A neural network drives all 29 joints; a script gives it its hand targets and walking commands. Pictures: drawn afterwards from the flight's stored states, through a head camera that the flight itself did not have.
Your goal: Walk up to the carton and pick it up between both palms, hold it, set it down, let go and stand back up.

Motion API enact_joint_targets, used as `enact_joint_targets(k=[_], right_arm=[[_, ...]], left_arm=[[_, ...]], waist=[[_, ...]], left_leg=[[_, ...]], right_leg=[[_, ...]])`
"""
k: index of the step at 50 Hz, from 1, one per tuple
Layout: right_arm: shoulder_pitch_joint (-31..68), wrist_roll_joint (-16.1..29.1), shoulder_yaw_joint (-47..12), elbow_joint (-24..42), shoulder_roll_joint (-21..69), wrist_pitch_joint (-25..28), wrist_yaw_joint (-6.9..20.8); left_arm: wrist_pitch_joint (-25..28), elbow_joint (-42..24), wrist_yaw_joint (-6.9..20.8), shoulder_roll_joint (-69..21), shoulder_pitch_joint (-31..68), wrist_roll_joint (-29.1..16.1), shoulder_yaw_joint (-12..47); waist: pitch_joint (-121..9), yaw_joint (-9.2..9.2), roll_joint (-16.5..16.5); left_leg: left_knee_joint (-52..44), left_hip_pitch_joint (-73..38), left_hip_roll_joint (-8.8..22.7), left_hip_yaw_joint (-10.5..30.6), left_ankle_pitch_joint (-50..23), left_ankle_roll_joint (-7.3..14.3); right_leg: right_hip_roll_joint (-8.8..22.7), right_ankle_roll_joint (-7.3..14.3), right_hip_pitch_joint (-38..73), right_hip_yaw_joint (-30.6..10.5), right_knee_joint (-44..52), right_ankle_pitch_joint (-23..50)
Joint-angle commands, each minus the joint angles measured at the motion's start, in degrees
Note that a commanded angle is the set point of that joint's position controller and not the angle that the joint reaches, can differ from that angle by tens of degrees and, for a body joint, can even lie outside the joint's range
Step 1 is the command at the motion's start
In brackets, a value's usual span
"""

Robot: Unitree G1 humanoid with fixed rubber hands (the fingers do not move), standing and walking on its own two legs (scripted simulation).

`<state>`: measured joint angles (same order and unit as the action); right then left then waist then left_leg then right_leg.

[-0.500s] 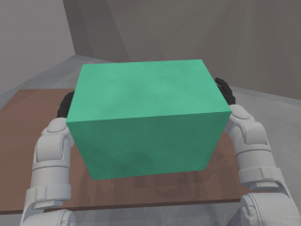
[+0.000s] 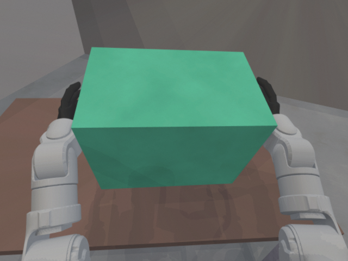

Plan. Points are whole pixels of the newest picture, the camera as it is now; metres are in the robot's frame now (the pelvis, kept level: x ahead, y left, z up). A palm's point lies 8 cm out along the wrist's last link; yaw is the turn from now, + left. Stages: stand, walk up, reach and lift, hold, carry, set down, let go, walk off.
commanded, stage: hold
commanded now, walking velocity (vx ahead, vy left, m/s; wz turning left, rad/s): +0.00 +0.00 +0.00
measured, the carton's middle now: (169, 123) +0.39 +0.00 +0.17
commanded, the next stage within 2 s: none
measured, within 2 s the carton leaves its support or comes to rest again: neither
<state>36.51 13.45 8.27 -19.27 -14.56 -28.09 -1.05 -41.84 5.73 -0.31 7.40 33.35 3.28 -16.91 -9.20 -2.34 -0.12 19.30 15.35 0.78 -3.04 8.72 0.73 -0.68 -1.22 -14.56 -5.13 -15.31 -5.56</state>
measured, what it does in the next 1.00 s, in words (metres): stands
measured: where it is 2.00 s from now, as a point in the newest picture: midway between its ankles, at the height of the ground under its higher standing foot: outside the picture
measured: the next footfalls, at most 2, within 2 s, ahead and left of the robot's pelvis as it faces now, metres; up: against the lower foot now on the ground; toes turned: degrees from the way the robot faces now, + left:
none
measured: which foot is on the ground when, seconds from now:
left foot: down 0.00-1.00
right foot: down 0.00-1.00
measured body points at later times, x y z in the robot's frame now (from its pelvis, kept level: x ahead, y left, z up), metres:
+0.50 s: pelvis -0.03 +0.00 +0.00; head -0.07 +0.00 +0.45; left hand +0.34 +0.20 +0.17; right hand +0.35 -0.21 +0.19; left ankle +0.01 +0.11 -0.75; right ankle +0.02 -0.14 -0.75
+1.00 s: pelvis +0.00 +0.00 +0.00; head -0.03 +0.01 +0.45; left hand +0.38 +0.20 +0.18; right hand +0.39 -0.21 +0.20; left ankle +0.01 +0.11 -0.75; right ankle +0.02 -0.14 -0.75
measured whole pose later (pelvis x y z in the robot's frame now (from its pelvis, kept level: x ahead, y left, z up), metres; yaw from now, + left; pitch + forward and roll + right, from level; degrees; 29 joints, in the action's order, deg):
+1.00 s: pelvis +0.00 +0.00 +0.00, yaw +0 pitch +4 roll -1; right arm 37.8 12.0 8.1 -22.8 -14.5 -27.8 -0.2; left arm -40.5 9.5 -0.8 7.4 33.2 2.9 -16.6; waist -9.0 -2.4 -0.1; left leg 18.9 15.0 0.8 -3.0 8.2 0.8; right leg -0.7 -1.2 -14.3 -5.1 -15.0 -5.2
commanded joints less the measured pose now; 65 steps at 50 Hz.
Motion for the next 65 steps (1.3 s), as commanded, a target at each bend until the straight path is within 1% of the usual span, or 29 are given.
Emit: enact_joint_targets(k=[1, 5, 9, 13, 16, 20, 22, 24, 27, 28, 32, 33, 35, 37, 38, 42, 43, 45, 49, 50, 51, 53, 55, 57, 58, 61, 62, 64, 65], right_arm=[[31.36, 9.28, -23.13, 18.11, 21.84, -1.83, 6.27], [32.76, 10.62, -24.69, 24.57, 22.4, -1.6, 5.79], [33.64, 10.83, -24.45, 28.57, 23.32, -0.71, 5.78], [35.26, 9.21, -23.22, 25.36, 23.66, -0.86, 6.45], [36.77, 8.07, -21.67, 22.74, 23.6, -0.58, 7.06], [40.94, 4.22, -17.77, 13.53, 24.68, -0.26, 8.46], [43.62, 2.21, -16.09, 10.37, 25.58, 0.18, 9.28], [45.52, 1.41, -16.4, 10.34, 27.98, 1.6, 10.04], [48.04, 1.88, -16.63, 9.35, 30.6, 3.2, 11.15], [49.78, 2.21, -17.68, 11.78, 32.5, 4.2, 11.31], [48.86, 2.64, -18.23, 8.19, 32.39, 4.26, 12.02], [47.0, 2.03, -16.96, 3.59, 32.22, 3.84, 12.15], [45.24, 1.38, -16.46, 1.01, 30.63, 3.31, 12.0], [43.62, 1.65, -16.34, -0.08, 30.6, 3.05, 11.76], [43.46, 1.91, -16.76, 0.52, 30.78, 3.07, 11.64], [45.78, 4.11, -19.19, 7.95, 31.21, 3.97, 10.56], [43.47, 5.44, -20.83, 9.53, 31.74, 3.98, 10.23], [42.1, 7.21, -22.92, 13.71, 30.7, 3.58, 9.67], [37.29, 10.37, -25.91, 22.55, 28.28, 2.45, 7.92], [35.75, 10.38, -24.42, 21.29, 26.55, 1.48, 7.6], [33.76, 10.63, -24.29, 19.04, 24.57, 0.54, 7.34], [30.9, 9.44, -22.75, 16.46, 22.38, -1.16, 6.78], [30.65, 9.57, -23.36, 19.59, 21.98, -1.71, 6.1], [32.17, 10.17, -23.92, 23.36, 22.49, -1.23, 5.91], [33.06, 10.44, -24.23, 25.98, 22.57, -0.9, 5.61], [33.42, 10.89, -24.85, 29.69, 22.6, -0.95, 5.71], [33.65, 11.17, -25.16, 30.53, 23.46, -0.74, 5.88], [33.4, 10.6, -24.34, 29.91, 22.59, -0.88, 6.05], [33.72, 9.77, -23.46, 28.47, 22.77, -1.0, 6.26]], left_arm=[[0.5, -11.62, 11.15, -21.45, 26.21, -5.03, 21.11], [0.46, -17.62, 11.89, -22.17, 25.88, -6.49, 23.14], [1.87, -23.54, 10.8, -23.0, 30.56, -9.42, 26.99], [2.2, -18.63, 10.83, -22.1, 31.5, -8.85, 26.51], [2.65, -17.06, 10.64, -22.75, 34.84, -8.86, 26.35], [3.24, -6.54, 10.97, -22.5, 39.8, -7.39, 23.64], [4.03, -2.53, 11.04, -23.04, 44.19, -6.88, 22.7], [5.62, -2.81, 10.59, -23.7, 47.26, -6.62, 22.66], [8.37, -5.65, 8.99, -26.62, 54.67, -9.41, 26.01], [9.4, -7.82, 8.38, -27.54, 57.16, -10.82, 27.56], [9.71, -6.52, 6.6, -28.08, 56.87, -11.08, 27.76], [9.6, -5.27, 6.67, -27.4, 57.43, -10.49, 27.03], [8.43, -0.97, 7.56, -25.76, 53.48, -8.09, 23.81], [7.67, -1.38, 8.11, -25.82, 51.37, -7.0, 22.97], [7.45, -1.6, 8.3, -25.19, 50.93, -6.51, 22.12], [7.55, -5.31, 8.47, -26.04, 50.24, -8.8, 25.26], [7.9, -10.11, 8.2, -26.8, 49.75, -9.72, 26.27], [7.68, -13.94, 7.74, -26.1, 47.81, -10.44, 27.16], [5.94, -19.05, 7.93, -24.84, 38.09, -10.6, 27.3], [4.79, -17.54, 8.27, -24.24, 35.95, -9.73, 26.22], [3.59, -16.46, 8.82, -23.19, 32.3, -7.83, 24.46], [1.46, -12.54, 10.28, -20.93, 29.1, -5.48, 21.27], [0.22, -14.19, 11.51, -21.05, 25.91, -5.37, 21.26], [0.11, -17.68, 12.0, -21.75, 25.96, -6.06, 23.16], [0.54, -19.66, 11.92, -22.51, 27.17, -7.35, 24.72], [1.54, -22.26, 11.22, -22.21, 28.46, -8.99, 25.74], [1.71, -24.97, 11.1, -23.3, 29.34, -9.42, 27.13], [1.71, -22.9, 10.77, -22.73, 28.61, -9.24, 26.96], [1.83, -21.54, 10.9, -22.47, 30.54, -9.45, 27.22]], waist=[[-20.85, -2.53, -0.14], [-25.36, -2.95, -0.96], [-28.5, -3.72, -2.6], [-24.37, -2.9, -0.04], [-23.74, -3.01, -1.25], [-15.92, -1.57, 0.94], [-15.07, -1.99, 0.79], [-17.24, -0.73, 0.6], [-20.5, -0.85, -1.51], [-24.63, -0.83, -0.89], [-24.11, 0.1, -1.27], [-21.95, -0.62, -1.28], [-19.35, -0.53, -0.43], [-18.59, -0.83, -0.6], [-18.57, -0.12, 0.66], [-23.91, -1.07, 0.74], [-26.88, -1.16, 0.24], [-29.89, -1.15, -0.87], [-33.2, -1.36, 0.11], [-30.07, -2.19, -1.47], [-26.57, -1.54, -2.2], [-21.34, -2.14, -0.84], [-22.2, -2.66, 0.4], [-24.21, -2.8, -0.81], [-26.73, -3.83, -1.48], [-27.08, -2.9, -1.17], [-28.83, -3.67, -1.98], [-26.15, -2.86, -1.85], [-25.79, -3.43, -1.7]], left_leg=[[-2.13, -13.75, -3.08, 4.35, -21.89, -3.39], [-0.99, -15.01, -2.89, 4.0, -25.38, -3.72], [0.01, -16.79, -2.71, 4.5, -28.08, -4.59], [-1.64, -14.23, -2.65, 4.43, -19.64, -3.29], [-2.43, -12.72, -2.39, 4.3, -13.99, -3.06], [-6.28, -6.6, -2.06, 3.44, 2.43, -0.94], [-7.94, -3.74, -1.76, 3.21, 8.25, 0.15], [-9.03, -1.35, -0.86, 3.2, 10.92, 1.21], [-9.28, -0.98, -0.38, 3.96, 11.82, 0.77], [-8.76, -1.96, -0.28, 4.36, 9.82, 0.82], [-8.41, -2.78, -0.35, 4.49, 8.35, 0.45], [-8.07, -3.53, -0.7, 4.2, 8.81, 0.11], [-8.12, -2.43, -0.89, 3.83, 10.21, 0.32], [-8.02, -3.73, -0.99, 3.86, 8.27, 0.06], [-7.91, -3.67, -1.16, 3.52, 7.4, 0.2], [-5.29, -8.29, -2.04, 3.77, -1.13, -0.86], [-4.3, -9.73, -2.14, 3.99, -4.77, -1.23], [-2.66, -12.27, -2.32, 4.46, -11.64, -2.0], [-0.78, -14.85, -2.97, 4.69, -23.24, -3.27], [-0.8, -15.05, -2.99, 4.85, -23.89, -3.95], [-0.91, -15.5, -2.82, 4.87, -25.08, -4.04], [-1.72, -14.03, -3.14, 4.23, -22.15, -3.51], [-1.89, -13.63, -3.13, 3.93, -22.44, -3.15], [-1.52, -14.51, -2.98, 3.62, -24.76, -3.58], [-0.65, -15.85, -2.95, 3.91, -26.91, -4.07], [-0.59, -15.65, -2.74, 4.33, -26.9, -4.01], [-0.3, -16.85, -2.78, 4.58, -27.82, -4.13], [-0.83, -16.06, -2.6, 4.76, -26.34, -3.88], [-1.23, -15.9, -2.51, 4.39, -23.7, -3.93]], right_leg=[[-2.66, 2.73, 25.15, 3.18, -0.36, 26.86], [-3.19, 2.71, 26.6, 2.94, -0.98, 29.33], [-3.64, 2.97, 23.72, 3.76, -1.24, 27.96], [-3.22, 3.43, 22.13, 3.39, -0.03, 20.62], [-2.85, 3.5, 20.23, 3.71, 0.03, 15.8], [-1.96, 4.26, 15.53, 3.33, 1.61, -0.51], [-1.41, 4.33, 15.28, 3.09, 1.43, -6.33], [-1.78, 3.72, 16.71, 3.53, -0.34, -7.84], [-2.13, 3.36, 15.99, 4.38, -1.54, -6.59], [-2.15, 3.4, 16.14, 4.22, -2.21, -4.96], [-1.9, 3.2, 14.08, 4.62, -2.12, -4.29], [-1.98, 3.45, 13.04, 4.31, -1.53, -5.52], [-1.5, 3.17, 14.99, 3.99, -0.9, -5.86], [-1.6, 3.49, 15.93, 3.71, -0.35, -3.97], [-1.64, 3.37, 16.34, 3.7, -0.11, -4.47], [-1.83, 3.21, 16.81, 3.77, 0.23, 3.38], [-2.11, 3.22, 18.18, 3.63, -0.31, 7.54], [-2.47, 2.88, 20.04, 3.68, -0.94, 14.3], [-3.24, 2.07, 25.32, 3.9, -2.05, 27.53], [-3.27, 2.41, 24.03, 3.84, -1.57, 26.9], [-3.22, 2.56, 23.74, 3.73, -1.31, 26.93], [-2.61, 2.56, 24.38, 3.36, -0.63, 26.45], [-2.59, 2.63, 26.12, 3.2, -0.81, 28.84], [-2.93, 2.66, 26.56, 3.3, -0.98, 29.08], [-3.14, 2.66, 26.61, 3.27, -1.19, 30.23], [-3.47, 2.66, 24.17, 3.58, -1.15, 27.85], [-3.71, 2.61, 24.22, 3.66, -1.41, 27.23], [-3.68, 2.94, 21.79, 3.82, -0.79, 24.56], [-3.49, 3.01, 21.37, 3.81, -0.53, 22.28]])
